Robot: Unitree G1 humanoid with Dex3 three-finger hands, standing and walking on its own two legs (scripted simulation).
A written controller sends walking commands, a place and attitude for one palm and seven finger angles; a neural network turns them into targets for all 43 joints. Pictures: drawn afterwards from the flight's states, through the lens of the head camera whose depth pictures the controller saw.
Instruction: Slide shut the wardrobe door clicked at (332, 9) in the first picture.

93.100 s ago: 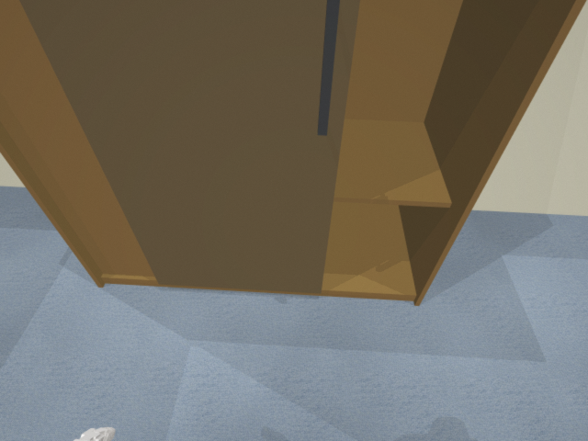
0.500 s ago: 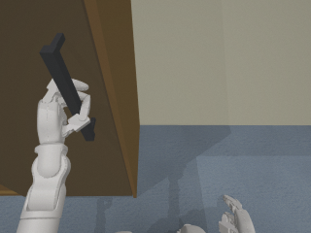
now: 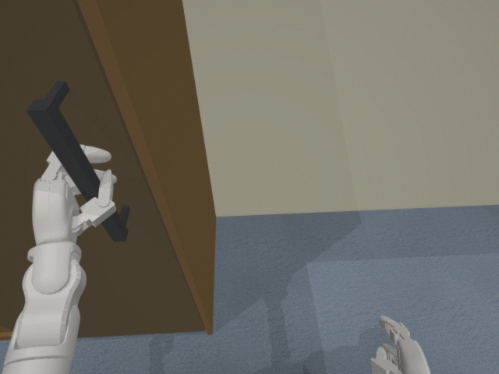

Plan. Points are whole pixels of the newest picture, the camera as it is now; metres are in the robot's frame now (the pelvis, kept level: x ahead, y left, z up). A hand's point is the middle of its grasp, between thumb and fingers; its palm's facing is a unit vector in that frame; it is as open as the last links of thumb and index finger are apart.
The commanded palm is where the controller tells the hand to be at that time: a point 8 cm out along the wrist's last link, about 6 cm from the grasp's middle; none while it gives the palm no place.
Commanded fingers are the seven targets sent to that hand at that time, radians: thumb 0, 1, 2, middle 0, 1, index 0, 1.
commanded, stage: loosen the grip on the handle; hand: left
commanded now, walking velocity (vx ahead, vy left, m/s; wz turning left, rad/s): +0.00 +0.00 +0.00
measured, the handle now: (94, 174) +0.34 +0.24 +0.16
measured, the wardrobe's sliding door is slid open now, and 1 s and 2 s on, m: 0.00 0.00 0.00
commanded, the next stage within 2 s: slip the hand off the handle in 0.64 s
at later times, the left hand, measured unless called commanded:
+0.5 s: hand (104, 204) +0.30 +0.22 +0.15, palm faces +0.33 -0.92 -0.20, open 13.2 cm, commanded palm +0.26 +0.26 +0.15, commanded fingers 0.00 -0.55 0.20 -0.28 -1.18 -0.28 -1.18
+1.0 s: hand (93, 205) +0.30 +0.24 +0.14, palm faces +0.32 -0.92 -0.21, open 14.7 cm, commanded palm +0.27 +0.30 +0.14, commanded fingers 0.00 -0.55 0.20 -0.25 -1.15 -0.25 -1.15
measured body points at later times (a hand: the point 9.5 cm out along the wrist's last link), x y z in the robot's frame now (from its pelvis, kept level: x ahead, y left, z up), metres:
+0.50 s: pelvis -0.03 +0.00 -0.01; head -0.04 +0.00 +0.43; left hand +0.28 +0.27 +0.16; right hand +0.15 -0.23 -0.09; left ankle +0.02 +0.13 -0.74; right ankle +0.03 -0.11 -0.74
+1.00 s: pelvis +0.02 +0.01 -0.01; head +0.01 +0.00 +0.44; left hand +0.28 +0.29 +0.15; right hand +0.20 -0.20 -0.10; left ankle +0.02 +0.13 -0.74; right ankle +0.03 -0.11 -0.74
